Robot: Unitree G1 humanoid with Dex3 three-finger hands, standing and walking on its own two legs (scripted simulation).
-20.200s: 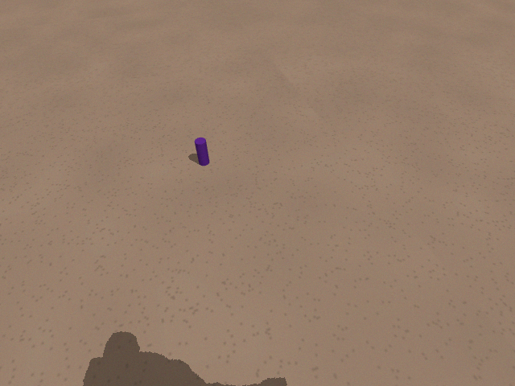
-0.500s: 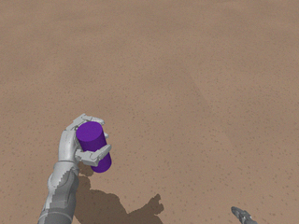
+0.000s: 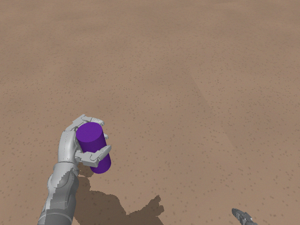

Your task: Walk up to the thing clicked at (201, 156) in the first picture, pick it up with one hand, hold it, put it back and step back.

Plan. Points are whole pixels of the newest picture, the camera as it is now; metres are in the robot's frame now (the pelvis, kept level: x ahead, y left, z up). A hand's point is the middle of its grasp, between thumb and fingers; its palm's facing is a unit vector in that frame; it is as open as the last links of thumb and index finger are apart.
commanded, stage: crouch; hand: left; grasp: from the side
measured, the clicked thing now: (95, 149) +0.33 +0.17 +0.02
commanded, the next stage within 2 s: lower in 1.82 s
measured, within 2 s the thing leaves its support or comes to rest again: neither
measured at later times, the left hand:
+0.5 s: hand (105, 164) +0.35 +0.18 -0.13, palm faces +0.04 -1.00 -0.02, open 9.0 cm
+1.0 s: hand (114, 182) +0.37 +0.19 -0.36, palm faces +0.10 -0.99 -0.03, open 9.0 cm
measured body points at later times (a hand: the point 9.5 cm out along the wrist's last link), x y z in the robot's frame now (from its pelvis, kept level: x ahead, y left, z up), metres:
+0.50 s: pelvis -0.03 +0.00 -0.12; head +0.10 +0.02 +0.31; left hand +0.34 +0.23 -0.13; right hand +0.10 -0.27 -0.23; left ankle +0.03 +0.13 -0.70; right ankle +0.01 -0.13 -0.70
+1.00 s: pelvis -0.07 +0.00 -0.33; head +0.12 +0.02 +0.08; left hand +0.36 +0.24 -0.36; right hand +0.03 -0.26 -0.46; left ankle +0.03 +0.13 -0.70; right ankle +0.00 -0.13 -0.70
